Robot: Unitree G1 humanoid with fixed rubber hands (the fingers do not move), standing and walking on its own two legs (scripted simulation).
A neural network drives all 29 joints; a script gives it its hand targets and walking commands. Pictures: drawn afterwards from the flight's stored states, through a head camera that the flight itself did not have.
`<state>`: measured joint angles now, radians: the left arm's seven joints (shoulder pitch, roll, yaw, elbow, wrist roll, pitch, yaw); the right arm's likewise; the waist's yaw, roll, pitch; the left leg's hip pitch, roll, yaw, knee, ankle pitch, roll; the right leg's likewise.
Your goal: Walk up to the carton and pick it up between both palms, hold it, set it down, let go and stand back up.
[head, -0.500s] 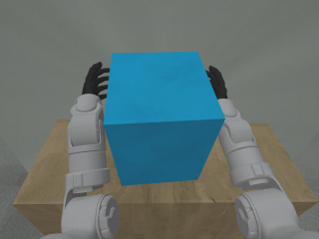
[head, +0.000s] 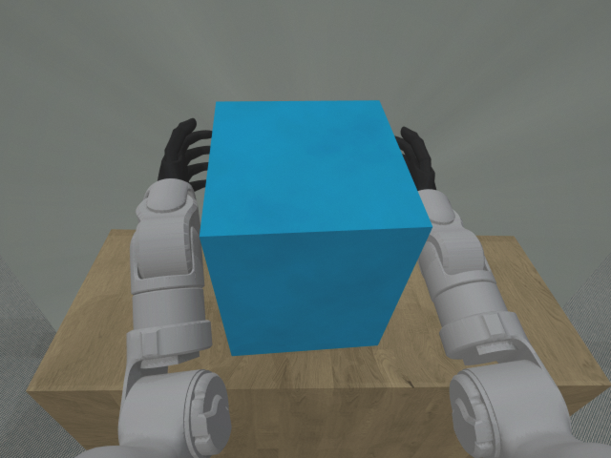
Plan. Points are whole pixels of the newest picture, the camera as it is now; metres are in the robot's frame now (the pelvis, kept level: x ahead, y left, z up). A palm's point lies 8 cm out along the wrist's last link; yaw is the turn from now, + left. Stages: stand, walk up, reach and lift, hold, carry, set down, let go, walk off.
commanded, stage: hold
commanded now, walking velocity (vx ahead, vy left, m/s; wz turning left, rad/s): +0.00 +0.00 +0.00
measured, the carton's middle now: (303, 232) +0.35 +0.00 +0.15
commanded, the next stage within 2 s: none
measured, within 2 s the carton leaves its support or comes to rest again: neither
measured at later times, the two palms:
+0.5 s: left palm (177, 186) +0.37 +0.16 +0.21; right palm (415, 190) +0.37 -0.14 +0.20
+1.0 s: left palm (179, 181) +0.37 +0.15 +0.21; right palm (417, 190) +0.37 -0.14 +0.20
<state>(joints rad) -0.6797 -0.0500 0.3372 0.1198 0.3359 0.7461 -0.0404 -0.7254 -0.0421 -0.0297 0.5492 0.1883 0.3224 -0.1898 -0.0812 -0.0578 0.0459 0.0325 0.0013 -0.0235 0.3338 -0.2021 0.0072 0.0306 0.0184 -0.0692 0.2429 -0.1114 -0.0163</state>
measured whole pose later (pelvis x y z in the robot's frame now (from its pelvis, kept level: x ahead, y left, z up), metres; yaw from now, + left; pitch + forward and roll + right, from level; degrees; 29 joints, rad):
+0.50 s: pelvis +0.00 +0.00 +0.00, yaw +0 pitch -10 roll -1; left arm -0.66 -0.05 0.33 0.11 0.33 0.75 -0.04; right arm -0.71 -0.05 -0.01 0.54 0.20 0.32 -0.20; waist -0.09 -0.06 0.05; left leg 0.04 0.00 -0.03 0.34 -0.21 0.01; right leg 0.04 0.02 -0.07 0.24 -0.12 -0.02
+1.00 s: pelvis +0.00 +0.00 +0.00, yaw +0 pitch -9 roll -1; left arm -0.69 -0.05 0.34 0.14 0.34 0.74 -0.04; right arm -0.73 -0.04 -0.04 0.56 0.18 0.31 -0.18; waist -0.08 -0.05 0.04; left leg 0.03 0.00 -0.02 0.33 -0.20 0.01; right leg 0.02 0.02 -0.07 0.24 -0.11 -0.01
